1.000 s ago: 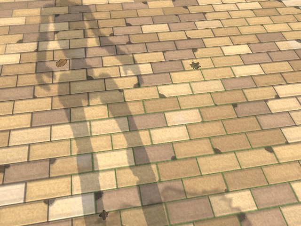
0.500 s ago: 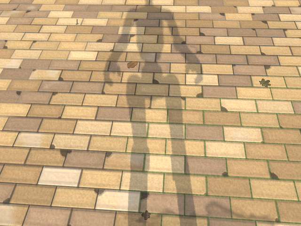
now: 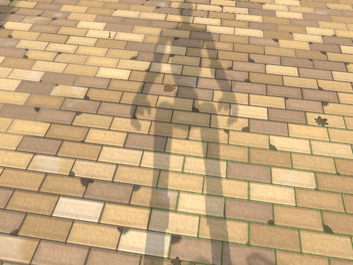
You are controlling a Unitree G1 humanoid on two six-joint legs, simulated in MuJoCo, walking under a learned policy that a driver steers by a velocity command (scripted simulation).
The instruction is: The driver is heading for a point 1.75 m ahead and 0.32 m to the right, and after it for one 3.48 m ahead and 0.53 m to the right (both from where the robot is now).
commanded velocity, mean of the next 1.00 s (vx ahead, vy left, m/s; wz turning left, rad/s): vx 0.15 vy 0.00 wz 0.01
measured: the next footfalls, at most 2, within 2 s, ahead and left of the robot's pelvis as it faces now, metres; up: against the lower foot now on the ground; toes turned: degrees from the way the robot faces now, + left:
left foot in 1.20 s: +0.44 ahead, +0.09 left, +0.00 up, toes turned +1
right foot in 1.62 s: +0.48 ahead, -0.14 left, +0.00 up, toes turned +0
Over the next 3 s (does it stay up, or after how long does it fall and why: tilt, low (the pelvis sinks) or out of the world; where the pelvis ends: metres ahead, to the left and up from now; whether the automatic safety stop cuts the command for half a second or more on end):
stays up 0.74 -0.04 0.00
